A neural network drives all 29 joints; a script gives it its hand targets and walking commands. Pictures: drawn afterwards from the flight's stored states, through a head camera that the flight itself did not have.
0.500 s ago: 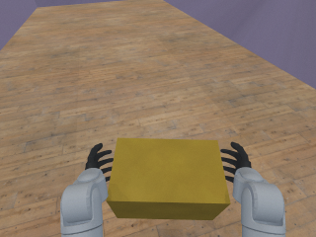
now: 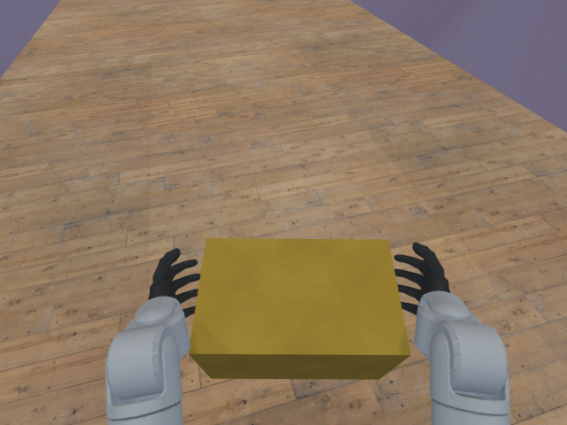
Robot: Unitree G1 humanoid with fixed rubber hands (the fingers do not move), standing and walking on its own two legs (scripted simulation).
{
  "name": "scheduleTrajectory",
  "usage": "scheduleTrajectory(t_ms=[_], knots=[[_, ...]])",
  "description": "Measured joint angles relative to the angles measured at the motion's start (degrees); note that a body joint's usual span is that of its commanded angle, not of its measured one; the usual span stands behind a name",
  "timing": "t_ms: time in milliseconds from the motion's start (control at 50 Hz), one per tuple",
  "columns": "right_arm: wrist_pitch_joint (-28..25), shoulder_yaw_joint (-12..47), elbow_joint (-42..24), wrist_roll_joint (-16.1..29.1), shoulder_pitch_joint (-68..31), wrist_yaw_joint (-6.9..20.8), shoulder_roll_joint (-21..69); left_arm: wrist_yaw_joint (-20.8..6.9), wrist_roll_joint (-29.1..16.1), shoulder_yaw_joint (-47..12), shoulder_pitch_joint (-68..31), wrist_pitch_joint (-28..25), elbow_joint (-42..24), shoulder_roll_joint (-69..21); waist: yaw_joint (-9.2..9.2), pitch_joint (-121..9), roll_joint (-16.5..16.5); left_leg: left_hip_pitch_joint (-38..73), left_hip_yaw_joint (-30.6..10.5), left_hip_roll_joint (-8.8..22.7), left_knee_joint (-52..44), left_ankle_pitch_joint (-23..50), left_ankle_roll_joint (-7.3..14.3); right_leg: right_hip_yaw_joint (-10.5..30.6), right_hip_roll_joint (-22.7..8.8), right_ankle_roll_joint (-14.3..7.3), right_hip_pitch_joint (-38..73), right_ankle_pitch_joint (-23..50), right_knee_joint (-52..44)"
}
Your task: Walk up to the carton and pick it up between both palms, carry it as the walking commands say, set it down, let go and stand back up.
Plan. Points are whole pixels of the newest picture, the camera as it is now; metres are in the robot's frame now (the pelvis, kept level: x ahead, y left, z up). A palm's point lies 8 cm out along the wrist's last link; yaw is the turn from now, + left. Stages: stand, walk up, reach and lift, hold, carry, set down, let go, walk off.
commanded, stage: carry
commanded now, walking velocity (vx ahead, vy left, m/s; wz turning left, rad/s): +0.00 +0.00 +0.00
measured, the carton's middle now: (296, 311) +0.29 +0.00 +0.02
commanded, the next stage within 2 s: none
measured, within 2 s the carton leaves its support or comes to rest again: neither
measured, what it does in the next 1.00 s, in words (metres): shifts its weight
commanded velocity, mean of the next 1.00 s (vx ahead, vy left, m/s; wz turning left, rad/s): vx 0.36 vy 0.00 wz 0.00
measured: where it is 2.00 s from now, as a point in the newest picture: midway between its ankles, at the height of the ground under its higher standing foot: (301, 368)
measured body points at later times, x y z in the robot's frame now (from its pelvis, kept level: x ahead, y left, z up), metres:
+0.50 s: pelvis -0.03 +0.01 +0.00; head -0.06 +0.00 +0.45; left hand +0.24 +0.16 +0.10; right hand +0.22 -0.18 +0.10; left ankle +0.01 +0.11 -0.73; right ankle +0.06 -0.10 -0.73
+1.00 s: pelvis +0.09 +0.00 +0.01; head +0.06 -0.01 +0.46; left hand +0.35 +0.16 +0.11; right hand +0.34 -0.18 +0.10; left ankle +0.05 +0.12 -0.73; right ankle +0.03 -0.11 -0.72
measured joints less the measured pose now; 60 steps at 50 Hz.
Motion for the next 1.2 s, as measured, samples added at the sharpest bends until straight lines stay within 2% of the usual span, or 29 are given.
scheduleTrajectory(t_ms=[80,120,300,480,560,620,660,700,760,840,880,920,1000,1060,1120,1160,1200], knots=[[-0.1,0.3,-0.4,0.1,0.0,0.6,0.0,0.7,-0.2,-0.4,1.2,0.6,-2.5,0.1,0.46,-0.9,-1.4,-0.3,1.1,-0.1,-0.2,0.5,1.1,1.1,0.0,1.2,0.0,0.2,-1.2],[0.4,0.6,-0.4,0.2,0.4,0.6,0.0,0.8,-0.2,-0.4,1.7,1.5,-3.0,0.1,0.56,-1.5,-1.7,-0.1,1.5,0.0,0.2,0.2,1.1,1.4,0.0,0.9,0.3,2.3,-1.8],[3.1,0.8,-1.2,-0.6,3.0,0.5,-0.1,0.3,0.5,-1.3,2.1,4.0,-1.2,0.1,-0.33,-3.1,0.0,-0.1,2.0,0.7,0.8,0.4,1.1,1.6,0.6,0.6,1.0,3.2,-2.8],[3.2,0.8,-1.8,-0.3,2.0,0.0,-0.1,0.2,0.2,-0.9,1.9,3.2,-1.7,0.1,-0.96,-1.6,0.1,-1.0,2.5,1.1,0.6,1.2,1.0,2.0,1.0,0.5,0.2,4.6,-3.8],[3.5,1.6,-2.0,0.0,1.8,-0.3,-0.1,0.0,0.2,-0.6,2.9,3.5,-3.1,0.2,-1.01,-1.7,0.5,-0.1,2.9,1.4,-0.5,-1.0,1.3,1.7,0.9,1.1,-0.3,-3.9,-2.0],[3.8,2.4,-2.9,-0.2,1.9,-0.3,-0.1,0.0,-0.1,-0.1,3.3,4.0,-4.7,0.2,-0.80,-2.0,1.4,1.3,4.0,2.6,-2.2,0.6,0.7,-0.4,0.0,1.7,0.3,-4.1,1.0],[4.1,2.5,-4.0,-0.6,2.3,-0.3,-0.1,-0.2,-0.3,-0.1,2.5,4.3,-4.6,0.2,-0.59,-2.9,1.5,0.8,4.2,3.1,-1.1,-0.2,0.0,-0.4,-0.7,1.2,3.3,-4.5,-1.6],[4.1,1.5,-4.2,-0.8,2.3,-0.1,-0.1,-0.2,-0.2,-0.8,1.6,3.8,-3.1,0.1,0.21,-3.7,2.4,-1.5,3.4,4.3,4.3,-4.5,-1.1,-1.4,0.1,0.5,3.9,-0.9,-3.1],[4.7,0.2,-3.3,-0.8,2.9,0.3,-0.2,0.5,-0.1,-1.9,1.7,4.1,-1.3,0.1,0.31,-4.7,1.4,-5.2,3.3,4.0,9.8,-5.4,-1.7,-2.3,-0.5,-0.1,5.2,-0.8,-6.2],[4.5,-0.1,-4.3,0.1,2.8,0.2,-0.1,1.5,-1.0,-2.5,3.0,3.7,-3.4,0.1,0.20,-3.7,0.2,-2.4,6.3,4.6,-1.6,-3.3,-1.2,-2.3,-1.6,0.8,7.3,-0.2,-10.1],[3.6,0.0,-5.4,0.8,2.4,0.2,-0.1,1.8,-1.2,-2.6,3.1,3.2,-5.4,0.1,-0.15,-2.6,1.0,1.2,7.2,5.2,-8.3,-0.1,-0.9,-2.3,-1.6,1.4,7.7,-2.0,-8.3],[2.3,1.2,-5.6,1.1,2.8,-0.2,-0.1,1.5,-1.3,-1.5,3.2,3.1,-6.8,0.2,-0.48,-2.0,0.2,2.9,8.2,4.6,-8.2,4.2,-1.1,-1.6,-2.7,1.8,8.0,-5.1,-4.7],[2.5,3.8,-4.9,0.5,4.5,-1.0,-0.1,0.3,-1.1,-0.1,4.9,3.9,-7.0,0.2,-0.20,-3.4,-0.2,5.8,9.7,5.4,-4.1,-2.5,-2.0,-2.8,-3.4,1.8,8.9,-8.5,0.9],[3.1,3.2,-5.4,0.4,4.9,-0.9,-0.1,0.5,-1.1,-0.6,4.2,4.5,-6.3,0.2,-0.37,-3.9,0.1,7.0,9.3,6.7,-1.4,-6.1,-3.6,-4.0,-2.5,1.8,12.4,-12.1,-0.8],[2.9,0.9,-5.7,0.4,3.5,-0.4,-0.2,0.7,-0.9,-1.7,1.8,3.5,-4.5,0.1,-0.74,-2.5,0.5,5.3,8.2,7.8,4.8,-5.2,-3.1,-4.7,-2.1,2.1,13.8,-15.0,-0.2],[2.5,-0.4,-5.4,0.7,3.1,-0.1,-0.2,1.0,-0.5,-2.4,0.8,3.2,-3.6,0.0,-1.03,-1.4,-0.9,5.1,7.7,6.7,7.6,-7.3,-2.6,-4.7,-3.2,2.2,14.9,-17.1,0.7],[2.3,-0.9,-5.3,1.2,3.3,-0.1,-0.1,1.2,-0.2,-2.9,0.9,3.1,-3.5,0.0,-1.68,-0.7,-2.2,6.4,7.5,5.1,6.4,-9.2,-2.0,-5.0,-4.4,2.5,15.9,-18.9,1.7]])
